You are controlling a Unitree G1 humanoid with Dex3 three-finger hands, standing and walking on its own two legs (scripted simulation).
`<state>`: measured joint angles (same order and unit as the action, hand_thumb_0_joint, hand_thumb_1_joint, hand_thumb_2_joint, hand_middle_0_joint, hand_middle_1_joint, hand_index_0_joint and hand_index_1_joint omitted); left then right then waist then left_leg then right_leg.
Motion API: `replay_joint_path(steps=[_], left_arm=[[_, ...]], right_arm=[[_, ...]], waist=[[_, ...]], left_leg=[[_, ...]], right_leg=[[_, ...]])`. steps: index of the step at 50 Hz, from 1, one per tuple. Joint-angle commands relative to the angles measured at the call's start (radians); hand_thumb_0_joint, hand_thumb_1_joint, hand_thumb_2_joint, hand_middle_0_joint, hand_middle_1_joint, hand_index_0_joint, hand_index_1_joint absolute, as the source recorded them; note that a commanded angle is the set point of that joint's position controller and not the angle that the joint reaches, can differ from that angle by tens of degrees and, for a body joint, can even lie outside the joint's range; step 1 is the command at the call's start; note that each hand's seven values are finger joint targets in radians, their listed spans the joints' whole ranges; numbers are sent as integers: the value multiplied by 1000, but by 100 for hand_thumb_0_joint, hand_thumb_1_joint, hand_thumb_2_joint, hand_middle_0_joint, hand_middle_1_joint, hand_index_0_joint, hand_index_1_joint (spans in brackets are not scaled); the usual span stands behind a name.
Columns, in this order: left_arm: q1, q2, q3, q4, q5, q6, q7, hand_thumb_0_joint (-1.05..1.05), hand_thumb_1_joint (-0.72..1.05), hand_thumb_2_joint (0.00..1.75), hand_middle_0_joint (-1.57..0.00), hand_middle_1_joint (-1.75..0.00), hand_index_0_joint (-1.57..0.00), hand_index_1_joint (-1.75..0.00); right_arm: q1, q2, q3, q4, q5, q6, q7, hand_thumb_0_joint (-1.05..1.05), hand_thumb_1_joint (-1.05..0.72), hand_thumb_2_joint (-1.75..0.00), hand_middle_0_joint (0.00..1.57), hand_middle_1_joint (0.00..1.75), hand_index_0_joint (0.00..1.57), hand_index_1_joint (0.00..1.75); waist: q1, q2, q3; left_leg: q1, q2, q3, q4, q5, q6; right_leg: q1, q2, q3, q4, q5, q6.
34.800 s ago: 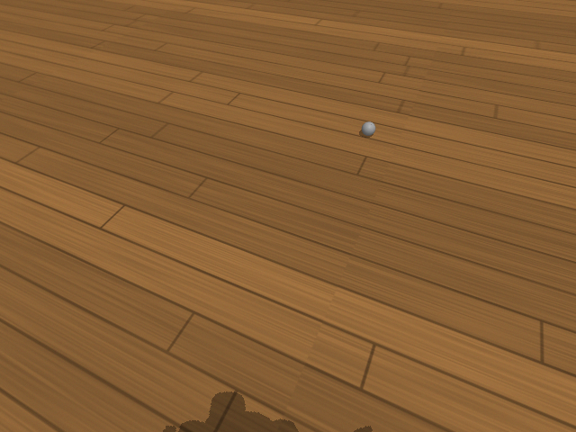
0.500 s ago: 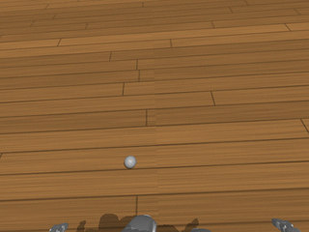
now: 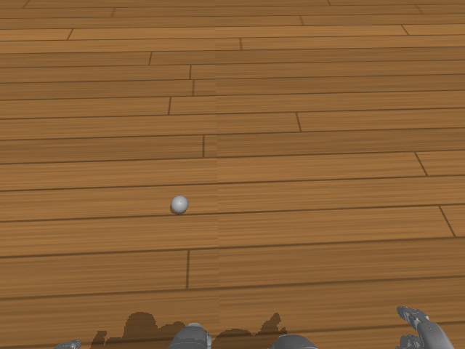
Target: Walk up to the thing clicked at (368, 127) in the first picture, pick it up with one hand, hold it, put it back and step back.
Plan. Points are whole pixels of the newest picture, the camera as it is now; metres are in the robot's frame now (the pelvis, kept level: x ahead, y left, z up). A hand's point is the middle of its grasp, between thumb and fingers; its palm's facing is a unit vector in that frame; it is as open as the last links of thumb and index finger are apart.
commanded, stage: step back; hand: left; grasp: from above
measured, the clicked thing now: (179, 203) +0.74 +0.28 -0.72
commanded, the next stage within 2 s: none
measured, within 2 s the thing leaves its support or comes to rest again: neither
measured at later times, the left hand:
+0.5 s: hand out of the picture -0.06 +0.24 -0.14, palm faces +0.10 -0.91 -0.40, open 7.3 cm
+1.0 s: hand out of the picture -0.27 +0.23 -0.14, palm faces +0.13 -0.89 -0.43, open 7.4 cm
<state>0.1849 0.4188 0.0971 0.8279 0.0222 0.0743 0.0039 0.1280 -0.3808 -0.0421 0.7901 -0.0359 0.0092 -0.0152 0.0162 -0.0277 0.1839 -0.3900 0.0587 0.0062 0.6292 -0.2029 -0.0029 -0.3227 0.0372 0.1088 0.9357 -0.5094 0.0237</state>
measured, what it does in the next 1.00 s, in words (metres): walks backwards: right foot, then left foot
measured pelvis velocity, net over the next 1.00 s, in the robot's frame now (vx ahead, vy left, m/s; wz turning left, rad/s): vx -0.27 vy -0.06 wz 0.13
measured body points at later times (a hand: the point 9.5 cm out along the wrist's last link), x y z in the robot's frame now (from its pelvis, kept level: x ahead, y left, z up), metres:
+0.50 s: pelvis -0.17 -0.04 +0.00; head -0.12 -0.03 +0.44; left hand -0.07 +0.28 -0.11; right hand -0.06 -0.34 -0.12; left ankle -0.14 +0.08 -0.72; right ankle -0.13 -0.16 -0.67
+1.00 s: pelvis -0.27 -0.06 +0.00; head -0.26 -0.07 +0.45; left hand -0.28 +0.27 -0.11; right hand -0.17 -0.37 -0.13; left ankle -0.27 +0.07 -0.72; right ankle -0.25 -0.19 -0.72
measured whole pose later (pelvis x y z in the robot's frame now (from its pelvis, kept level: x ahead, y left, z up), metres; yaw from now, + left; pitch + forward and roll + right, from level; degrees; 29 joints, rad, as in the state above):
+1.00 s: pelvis -0.27 -0.06 +0.00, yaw +7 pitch -3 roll +2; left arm 0.24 0.40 0.07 0.95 0.04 0.00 0.00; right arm 0.23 -0.40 -0.07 0.99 -0.04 0.02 0.03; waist 0.04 -0.01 0.09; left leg -0.25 -0.04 -0.04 0.60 -0.31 0.00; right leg -0.28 -0.08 0.00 0.69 -0.36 0.00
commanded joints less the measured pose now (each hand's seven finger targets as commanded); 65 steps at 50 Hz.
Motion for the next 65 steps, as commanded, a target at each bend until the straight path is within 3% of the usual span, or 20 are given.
replay_joint_path(steps=[1,3,4,5,8,14,18,21,25,32,34,35,38,44,48,50,51,61,63,65], left_arm=[[159,123,45,-13,0,-40,-4,0,90,90,-20,-30,-20,-30],[148,214,67,-20,30,-50,-4,0,90,90,-20,-30,-20,-30],[67,353,94,-58,24,-40,-3,0,90,90,-20,-30,-20,-30],[-9,359,90,-96,24,-47,2,0,90,90,-20,-30,-20,-30],[-143,213,54,-118,24,-57,17,0,90,90,-20,-30,-20,-30],[2,191,47,-112,24,-46,33,0,90,90,-20,-30,-20,-30],[-48,194,30,-130,0,-24,26,0,90,90,-20,-30,-20,-30],[-130,180,35,-143,-4,-24,35,0,90,90,-20,-30,-20,-30],[-6,168,35,-66,-20,-17,23,0,90,90,-20,-30,-20,-30],[83,130,25,40,7,-86,14,0,90,90,-20,-30,-20,-30],[71,280,61,30,32,-106,22,0,90,90,-20,-30,-20,-30],[3,364,74,6,32,-103,23,0,90,90,-20,-30,-20,-30],[-103,246,45,-2,22,-117,30,0,90,90,-20,-30,-20,-30],[24,248,54,39,28,-122,14,0,90,90,-20,-30,-20,-30],[-5,198,15,31,17,-100,0,0,90,90,-20,-30,-20,-30],[-54,136,-6,25,-6,-98,1,0,90,90,-20,-30,-20,-30],[-78,215,19,33,5,-100,5,0,90,90,-20,-30,-20,-30],[87,149,19,134,11,-133,4,0,90,90,-20,-30,-20,-30],[81,296,49,122,23,-142,14,0,90,90,-20,-30,-20,-30],[-13,263,46,79,13,-147,11,0,90,90,-20,-30,-20,-30]], right_arm=[[-18,-298,-87,-61,8,12,-19,0,-90,-90,20,30,20,30],[2,-216,-61,-72,23,18,-13,0,-90,-90,20,30,20,30],[-58,-195,-68,-87,31,18,-31,0,-90,-90,20,30,20,30],[-47,-242,-85,-73,27,25,-36,0,-90,-90,20,30,20,30],[71,-212,-62,-3,40,13,-27,0,-90,-90,20,30,20,30],[49,-177,-45,-19,18,-2,-22,0,-90,-90,20,30,20,30],[159,-186,-62,34,9,-9,-18,0,-90,-90,20,30,20,30],[73,-396,-103,-3,1,-3,-7,0,-90,-90,20,30,20,30],[-40,-271,-64,-18,-6,-3,-22,0,-90,-90,20,30,20,30],[20,-254,-67,21,0,29,-3,0,-90,-90,20,30,20,30],[-9,-141,-32,-15,14,23,4,0,-90,-90,20,30,20,30],[-62,-204,-59,-12,11,27,-10,0,-90,-90,20,30,20,30],[10,-211,-61,54,26,16,2,0,-90,-90,20,30,20,30],[-28,-188,-54,61,-3,-10,30,0,-90,-90,20,30,20,30],[87,-189,-78,127,0,-35,30,0,-90,-90,20,30,20,30],[145,-329,-106,126,-11,-44,24,0,-90,-90,20,30,20,30],[133,-350,-113,120,-4,-48,26,0,-90,-90,20,30,20,30],[-3,-173,-49,90,16,-24,25,0,-90,-90,20,30,20,30],[10,-126,-36,82,20,-20,12,0,-90,-90,20,30,20,30],[69,-206,-58,127,16,-24,7,0,-90,-90,20,30,20,30]], waist=[[26,244,-302],[20,2,-231],[66,-303,-177],[38,-259,-93],[-50,-118,-116],[47,-152,-201],[-8,-124,-269],[-62,255,-212],[33,136,-185],[10,160,-246],[26,-146,-185],[59,-179,-132],[-25,-39,-80],[58,-140,-109],[-14,-70,-149],[-68,216,-169],[-75,132,-105],[47,101,-162],[59,-162,-135],[19,-43,-74]], left_leg=[[146,165,-187,-73,232,173],[-153,-15,-140,97,-112,55],[-158,-164,-79,370,-403,1],[-105,-117,-197,549,-410,-14],[-94,-171,-160,602,-262,-2],[-103,-114,-57,200,-322,-13],[146,-82,-6,-229,9,19],[26,357,-568,-301,250,331],[17,212,-261,-209,282,251],[112,101,-157,-44,-52,154],[-243,-102,-120,160,-303,32],[-107,-70,-210,314,-387,2],[-126,-115,-197,423,-228,-4],[-95,-64,-93,103,-308,-19],[303,-99,-23,-241,-142,24],[313,241,-595,-423,-627,184],[179,278,-640,-450,-664,248],[-60,60,-166,-118,-206,88],[-194,-104,-97,206,-366,17],[-151,-40,-158,303,-334,14]], right_leg=[[165,-21,-117,-478,209,-41],[234,-164,162,-548,144,-102],[-48,-420,447,-665,107,-282],[-212,-490,517,-711,92,-331],[-83,-268,111,-506,453,-216],[252,-277,90,-395,710,-222],[171,-257,73,-264,639,-156],[-67,3,-38,169,-154,-33],[-75,41,32,331,-20,-45],[189,20,-141,-584,176,-45],[217,-284,393,-654,7,-142],[-89,-461,546,-701,-85,-288],[-12,-289,221,-580,162,-202],[134,-295,214,-600,-95,-214],[-60,-206,44,-445,39,-140],[-285,-33,-151,-130,-72,-44],[-235,-64,-37,-21,-79,-50],[300,-23,-133,-522,241,-54],[209,-386,419,-733,-181,-193],[130,-427,392,-692,-51,-276]])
